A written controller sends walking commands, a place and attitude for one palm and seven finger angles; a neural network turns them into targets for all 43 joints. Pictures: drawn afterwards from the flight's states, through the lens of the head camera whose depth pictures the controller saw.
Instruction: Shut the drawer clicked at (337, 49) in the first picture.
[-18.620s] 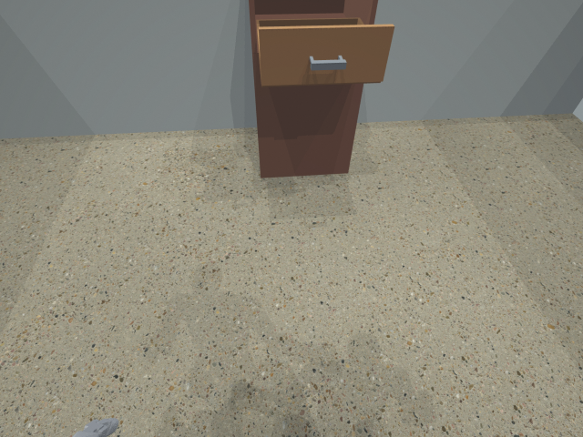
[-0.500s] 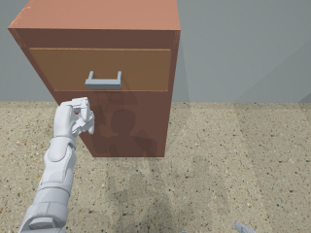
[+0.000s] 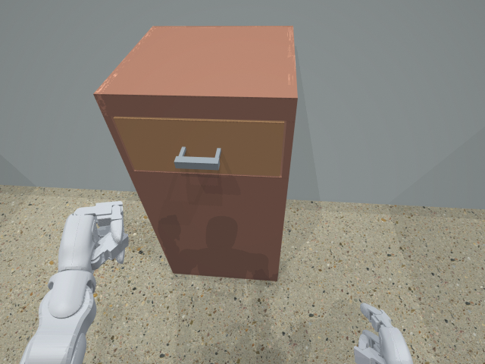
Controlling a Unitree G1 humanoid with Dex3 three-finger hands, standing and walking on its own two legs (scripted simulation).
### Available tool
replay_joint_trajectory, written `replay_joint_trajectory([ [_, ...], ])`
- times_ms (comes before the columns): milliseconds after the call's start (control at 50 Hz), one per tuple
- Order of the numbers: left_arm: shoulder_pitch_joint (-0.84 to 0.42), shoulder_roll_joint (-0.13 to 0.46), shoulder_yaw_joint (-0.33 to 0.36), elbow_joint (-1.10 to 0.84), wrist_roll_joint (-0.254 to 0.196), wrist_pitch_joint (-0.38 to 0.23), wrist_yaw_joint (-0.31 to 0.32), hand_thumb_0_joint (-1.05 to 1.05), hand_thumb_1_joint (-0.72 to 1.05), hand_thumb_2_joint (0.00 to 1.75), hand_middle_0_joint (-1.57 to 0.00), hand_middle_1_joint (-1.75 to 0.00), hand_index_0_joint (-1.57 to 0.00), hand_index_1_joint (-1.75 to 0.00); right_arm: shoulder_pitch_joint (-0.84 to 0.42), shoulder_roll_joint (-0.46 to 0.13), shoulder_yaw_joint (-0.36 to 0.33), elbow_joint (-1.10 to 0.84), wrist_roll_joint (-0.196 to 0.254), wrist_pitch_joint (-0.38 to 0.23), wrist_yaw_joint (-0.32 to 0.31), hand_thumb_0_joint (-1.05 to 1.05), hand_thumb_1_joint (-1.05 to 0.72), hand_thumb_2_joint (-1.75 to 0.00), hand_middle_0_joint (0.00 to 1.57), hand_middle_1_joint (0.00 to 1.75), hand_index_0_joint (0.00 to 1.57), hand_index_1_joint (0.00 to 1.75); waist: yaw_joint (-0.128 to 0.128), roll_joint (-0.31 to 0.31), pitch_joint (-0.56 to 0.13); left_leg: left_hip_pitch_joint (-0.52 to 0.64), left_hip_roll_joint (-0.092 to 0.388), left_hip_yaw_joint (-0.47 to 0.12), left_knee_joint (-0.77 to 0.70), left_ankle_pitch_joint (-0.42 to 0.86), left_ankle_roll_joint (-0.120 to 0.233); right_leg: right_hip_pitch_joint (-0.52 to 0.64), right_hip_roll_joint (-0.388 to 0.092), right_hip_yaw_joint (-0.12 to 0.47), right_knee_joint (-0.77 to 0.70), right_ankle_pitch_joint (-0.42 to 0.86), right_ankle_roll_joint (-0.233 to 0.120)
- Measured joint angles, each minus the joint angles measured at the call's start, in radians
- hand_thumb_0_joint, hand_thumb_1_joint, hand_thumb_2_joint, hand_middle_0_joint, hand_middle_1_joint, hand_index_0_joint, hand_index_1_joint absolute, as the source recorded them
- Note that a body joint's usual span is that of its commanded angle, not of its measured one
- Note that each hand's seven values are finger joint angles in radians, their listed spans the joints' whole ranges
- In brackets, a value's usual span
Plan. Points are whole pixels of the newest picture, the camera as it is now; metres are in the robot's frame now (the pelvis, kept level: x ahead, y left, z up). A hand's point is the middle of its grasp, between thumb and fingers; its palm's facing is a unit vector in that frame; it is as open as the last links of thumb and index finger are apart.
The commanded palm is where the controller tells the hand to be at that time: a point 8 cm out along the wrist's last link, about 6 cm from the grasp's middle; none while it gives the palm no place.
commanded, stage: draw the hand back to the body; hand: left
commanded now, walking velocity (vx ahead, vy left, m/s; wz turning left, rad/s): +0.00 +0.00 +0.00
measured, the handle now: (199, 157) +0.60 +0.17 -0.02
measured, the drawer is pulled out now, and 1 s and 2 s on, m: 0.00 0.00 0.00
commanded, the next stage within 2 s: step back with the hand held close in 0.56 s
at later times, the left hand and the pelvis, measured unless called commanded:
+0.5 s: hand (46, 271) +0.18 +0.24 +0.17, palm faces +0.41 -0.82 -0.41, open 3.3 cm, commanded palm +0.14 +0.28 +0.18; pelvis +0.01 +0.00 +0.01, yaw +0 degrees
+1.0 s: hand (56, 277) +0.19 +0.25 +0.15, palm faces +0.25 -0.84 -0.48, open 3.3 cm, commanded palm +0.12 +0.30 +0.18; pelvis -0.02 +0.02 +0.01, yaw -1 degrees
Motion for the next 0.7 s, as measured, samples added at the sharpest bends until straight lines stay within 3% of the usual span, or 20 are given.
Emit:
replay_joint_trajectory([
  [160,0.162,0.006,0.043,-0.186,-0.002,-0.004,0.007,0.02,0.89,0.9,-1.4,-1.6,-1.4,-1.6,-0.005,0.001,-0.002,0.023,-0.018,-0.03,0.013,0.01,-0.91,-0.9,0.2,0.3,0.2,0.3,0.018,0.018,0.018,0.093,-0.001,-0.001,-0.078,0.027,-0.001,0.093,0.003,0.002,-0.08,0.028,0.001],
  [420,0.401,0.048,0.166,-0.441,0.0,-0.023,0.017,0.02,0.89,0.9,-1.41,-1.6,-1.4,-1.6,0.018,-0.002,-0.028,0.049,-0.03,-0.077,0.018,0.01,-0.9,-0.9,0.2,0.3,0.2,0.3,0.043,0.031,0.013,0.131,0.006,-0.004,-0.093,0.024,-0.003,0.143,0.011,0.0,-0.119,0.037,0.001],
  [580,0.384,0.014,0.156,-0.405,0.008,-0.031,0.023,0.02,0.89,0.9,-1.41,-1.6,-1.41,-1.6,0.005,0.001,-0.032,0.061,-0.032,-0.085,0.011,0.01,-0.91,-0.9,0.2,0.3,0.2,0.3,0.045,0.03,0.033,0.124,0.001,-0.008,-0.087,0.029,0.001,0.135,0.005,-0.005,-0.108,0.038,0.003],
  [700,0.386,0.022,0.142,-0.422,0.012,-0.02,0.028,0.02,0.89,0.9,-1.41,-1.6,-1.41,-1.6,0.02,0.007,-0.026,0.068,-0.037,-0.102,0.005,0.01,-0.9,-0.9,0.2,0.3,0.2,0.3,0.042,0.018,0.028,0.128,0.003,-0.002,-0.089,0.029,0.0,0.137,0.008,0.002,-0.108,0.039,0.002],
])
